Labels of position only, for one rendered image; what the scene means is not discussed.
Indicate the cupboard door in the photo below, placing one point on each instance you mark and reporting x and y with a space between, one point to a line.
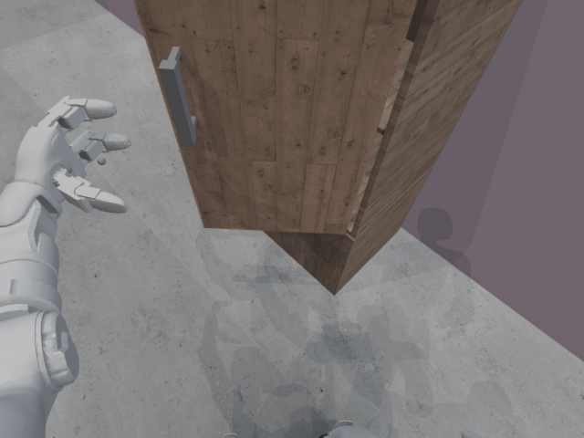
288 96

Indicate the handle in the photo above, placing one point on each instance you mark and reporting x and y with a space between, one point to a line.
173 85

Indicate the left robot forearm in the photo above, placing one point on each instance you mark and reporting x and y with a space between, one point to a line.
29 258

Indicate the left robot upper arm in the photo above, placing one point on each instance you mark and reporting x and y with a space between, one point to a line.
37 359

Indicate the robot right shin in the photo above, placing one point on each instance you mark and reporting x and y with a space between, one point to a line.
342 423

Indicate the robot left hand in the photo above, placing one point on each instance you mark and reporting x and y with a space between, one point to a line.
43 153

